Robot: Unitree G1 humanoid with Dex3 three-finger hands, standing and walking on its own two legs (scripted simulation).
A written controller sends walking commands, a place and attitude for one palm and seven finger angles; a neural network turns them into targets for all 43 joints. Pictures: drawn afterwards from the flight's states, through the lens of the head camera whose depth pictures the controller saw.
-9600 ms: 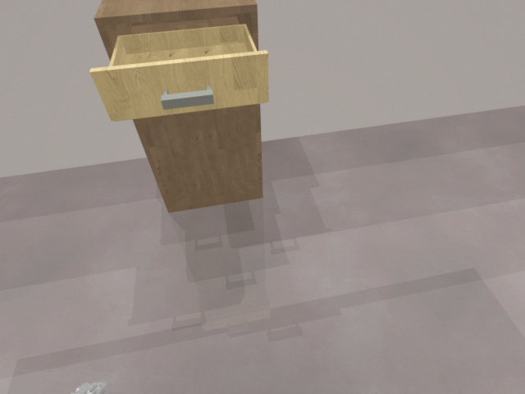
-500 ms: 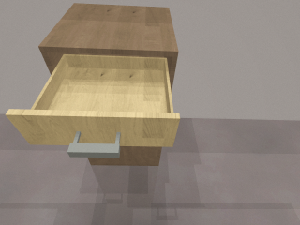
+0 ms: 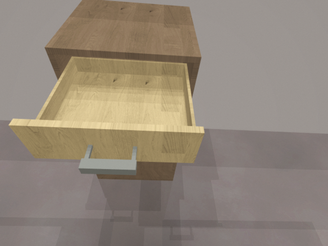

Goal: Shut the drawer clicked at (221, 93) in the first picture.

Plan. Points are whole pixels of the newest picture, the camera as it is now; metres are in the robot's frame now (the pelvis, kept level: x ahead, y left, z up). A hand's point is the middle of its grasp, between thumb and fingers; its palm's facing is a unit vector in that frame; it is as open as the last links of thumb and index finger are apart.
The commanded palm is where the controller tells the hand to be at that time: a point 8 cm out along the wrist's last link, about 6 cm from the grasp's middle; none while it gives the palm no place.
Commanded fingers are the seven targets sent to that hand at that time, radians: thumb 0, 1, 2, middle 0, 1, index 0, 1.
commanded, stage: raise the hand and make a fist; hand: left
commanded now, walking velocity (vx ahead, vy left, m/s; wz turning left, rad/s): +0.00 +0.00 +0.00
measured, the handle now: (110, 158) +0.30 +0.16 +0.05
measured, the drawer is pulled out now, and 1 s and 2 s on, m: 0.29 0.29 0.29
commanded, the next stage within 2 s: bring the fist close to the handle in 1.84 s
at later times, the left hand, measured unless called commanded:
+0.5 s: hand (99, 242) +0.13 +0.14 +0.01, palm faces +0.17 -0.98 -0.04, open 5.3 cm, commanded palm +0.10 +0.19 +0.01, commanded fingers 0.00 0.90 0.90 -0.78 -0.93 -0.78 -0.93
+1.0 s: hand (105, 233) +0.14 +0.12 +0.07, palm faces +0.09 -0.99 -0.06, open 3.2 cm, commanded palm +0.08 +0.17 +0.09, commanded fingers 0.00 0.90 0.90 -1.28 -1.47 -1.28 -1.47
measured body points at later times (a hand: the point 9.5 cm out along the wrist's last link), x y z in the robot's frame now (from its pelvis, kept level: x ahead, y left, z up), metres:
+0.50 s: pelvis -0.01 -0.04 -0.07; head +0.01 -0.04 +0.38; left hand +0.12 +0.19 +0.01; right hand +0.24 -0.24 -0.10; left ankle +0.00 +0.05 -0.74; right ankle +0.01 -0.12 -0.74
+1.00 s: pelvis +0.01 -0.04 -0.04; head +0.03 -0.05 +0.41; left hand +0.13 +0.18 +0.08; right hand +0.23 -0.26 -0.09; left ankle +0.00 +0.05 -0.74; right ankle +0.01 -0.12 -0.74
